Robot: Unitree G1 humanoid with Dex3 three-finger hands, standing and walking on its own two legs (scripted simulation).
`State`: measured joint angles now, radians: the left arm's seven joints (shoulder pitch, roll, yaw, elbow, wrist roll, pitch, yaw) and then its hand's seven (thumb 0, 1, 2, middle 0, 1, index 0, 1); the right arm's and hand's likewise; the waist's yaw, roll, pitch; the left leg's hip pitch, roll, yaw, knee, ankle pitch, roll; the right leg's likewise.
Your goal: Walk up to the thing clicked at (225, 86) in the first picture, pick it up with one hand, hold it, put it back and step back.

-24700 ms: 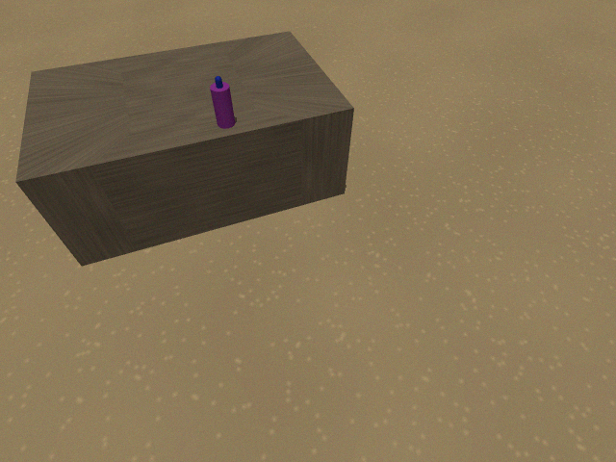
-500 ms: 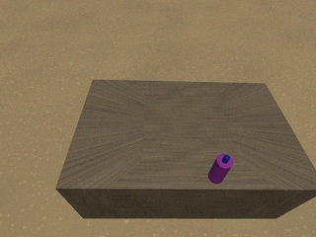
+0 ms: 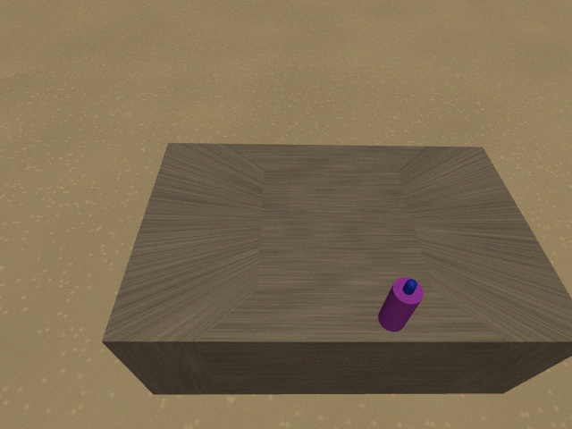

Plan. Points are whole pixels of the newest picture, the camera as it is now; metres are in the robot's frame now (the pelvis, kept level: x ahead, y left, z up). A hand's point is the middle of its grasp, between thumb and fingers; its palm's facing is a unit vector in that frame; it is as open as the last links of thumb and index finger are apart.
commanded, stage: stand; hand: right
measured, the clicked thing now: (401, 302) +0.42 -0.25 -0.24
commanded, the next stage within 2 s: none
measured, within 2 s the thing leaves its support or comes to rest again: neither
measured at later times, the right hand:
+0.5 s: hand out of the picture +0.07 -0.26 -0.16, palm faces -0.03 +0.93 -0.36, open 7.6 cm
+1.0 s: hand out of the picture +0.06 -0.26 -0.16, palm faces -0.03 +0.94 -0.35, open 7.4 cm
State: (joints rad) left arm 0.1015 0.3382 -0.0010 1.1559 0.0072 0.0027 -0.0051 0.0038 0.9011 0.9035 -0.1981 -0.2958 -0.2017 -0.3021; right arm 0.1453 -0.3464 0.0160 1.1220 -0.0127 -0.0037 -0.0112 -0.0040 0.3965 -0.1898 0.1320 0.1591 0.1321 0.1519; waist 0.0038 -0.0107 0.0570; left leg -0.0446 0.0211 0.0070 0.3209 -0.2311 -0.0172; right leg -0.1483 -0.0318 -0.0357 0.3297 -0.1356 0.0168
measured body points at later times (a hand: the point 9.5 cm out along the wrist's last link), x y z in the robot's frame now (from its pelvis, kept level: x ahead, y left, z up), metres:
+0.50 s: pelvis +0.00 +0.00 +0.00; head +0.01 +0.00 +0.45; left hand +0.08 +0.29 -0.14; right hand +0.07 -0.30 -0.13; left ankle -0.03 +0.13 -0.75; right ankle +0.03 -0.13 -0.75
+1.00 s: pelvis +0.00 +0.00 +0.00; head +0.01 +0.00 +0.45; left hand +0.07 +0.29 -0.14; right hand +0.06 -0.31 -0.13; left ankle -0.03 +0.13 -0.75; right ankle +0.03 -0.13 -0.75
